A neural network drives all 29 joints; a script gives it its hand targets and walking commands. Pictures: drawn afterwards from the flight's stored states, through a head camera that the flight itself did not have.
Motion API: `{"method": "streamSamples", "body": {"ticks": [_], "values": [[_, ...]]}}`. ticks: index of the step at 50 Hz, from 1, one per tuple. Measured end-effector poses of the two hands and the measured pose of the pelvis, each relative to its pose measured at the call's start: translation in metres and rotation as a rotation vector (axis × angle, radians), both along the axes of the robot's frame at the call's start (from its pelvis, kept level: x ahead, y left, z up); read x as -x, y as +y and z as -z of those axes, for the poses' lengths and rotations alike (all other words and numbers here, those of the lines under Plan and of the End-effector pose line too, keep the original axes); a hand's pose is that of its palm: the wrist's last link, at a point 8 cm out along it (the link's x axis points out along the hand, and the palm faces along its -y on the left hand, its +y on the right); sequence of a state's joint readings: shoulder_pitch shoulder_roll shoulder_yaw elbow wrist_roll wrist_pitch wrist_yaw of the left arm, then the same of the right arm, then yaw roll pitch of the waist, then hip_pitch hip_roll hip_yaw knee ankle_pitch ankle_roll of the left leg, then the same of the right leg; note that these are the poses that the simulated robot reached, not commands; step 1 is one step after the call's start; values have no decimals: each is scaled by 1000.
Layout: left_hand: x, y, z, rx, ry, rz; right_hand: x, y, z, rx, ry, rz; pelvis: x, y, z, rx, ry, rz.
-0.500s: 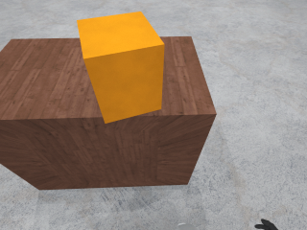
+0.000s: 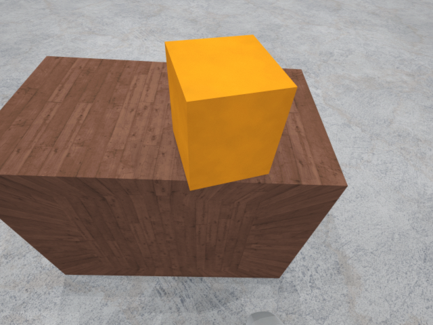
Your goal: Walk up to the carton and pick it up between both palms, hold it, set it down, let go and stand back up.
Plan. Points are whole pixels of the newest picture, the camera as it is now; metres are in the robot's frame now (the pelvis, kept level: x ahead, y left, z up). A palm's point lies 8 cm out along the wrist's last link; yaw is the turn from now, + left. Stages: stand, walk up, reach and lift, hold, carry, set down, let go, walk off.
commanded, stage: walk up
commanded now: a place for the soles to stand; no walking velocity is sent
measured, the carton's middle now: (221, 113) +0.53 +0.00 +0.09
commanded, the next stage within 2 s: none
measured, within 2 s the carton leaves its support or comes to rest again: neither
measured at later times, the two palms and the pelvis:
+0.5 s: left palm out of the picture +0.14 +0.31 -0.10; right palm out of the picture +0.13 -0.31 -0.10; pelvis +0.07 +0.00 +0.00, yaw +1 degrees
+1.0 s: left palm (62, 315) +0.16 +0.29 -0.11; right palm (377, 304) +0.18 -0.32 -0.09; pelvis +0.09 -0.01 +0.00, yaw +0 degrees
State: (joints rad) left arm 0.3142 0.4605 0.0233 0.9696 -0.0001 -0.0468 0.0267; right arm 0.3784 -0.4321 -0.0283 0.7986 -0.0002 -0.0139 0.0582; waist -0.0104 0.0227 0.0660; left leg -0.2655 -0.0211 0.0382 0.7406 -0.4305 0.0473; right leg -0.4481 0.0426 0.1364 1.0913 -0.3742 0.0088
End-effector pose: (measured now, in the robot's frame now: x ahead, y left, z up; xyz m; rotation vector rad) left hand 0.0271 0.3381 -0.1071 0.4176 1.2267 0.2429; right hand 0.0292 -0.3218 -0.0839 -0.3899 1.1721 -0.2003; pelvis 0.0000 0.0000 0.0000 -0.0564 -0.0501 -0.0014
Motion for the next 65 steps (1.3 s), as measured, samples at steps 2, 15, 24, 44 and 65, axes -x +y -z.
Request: {"method": "streamSamples", "body": {"ticks": [2, 15, 24, 44, 65], "values": [[-6, 4, -1, 12, 6, -1, 4, 7, -6, 8, 24, 9, -8, 6, -4, 4, 2, -1], [-83, -11, 6, 58, -61, 3, -17, 20, 8, 1, 85, 35, -48, 16, 0, -25, 27, -12], [-108, -33, -4, 56, -102, 2, -91, 16, 19, -36, -29, 8, -69, 2, -1, -52, 4, -19], [-129, -35, 1, 60, -38, 11, -149, 9, 8, -25, -124, -2, -91, -6, -2, -47, 19, -2], [-142, -61, -2, 86, -85, 29, -153, -7, 7, -30, -140, 8, -87, -21, -4, -56, 12, 5]]}}
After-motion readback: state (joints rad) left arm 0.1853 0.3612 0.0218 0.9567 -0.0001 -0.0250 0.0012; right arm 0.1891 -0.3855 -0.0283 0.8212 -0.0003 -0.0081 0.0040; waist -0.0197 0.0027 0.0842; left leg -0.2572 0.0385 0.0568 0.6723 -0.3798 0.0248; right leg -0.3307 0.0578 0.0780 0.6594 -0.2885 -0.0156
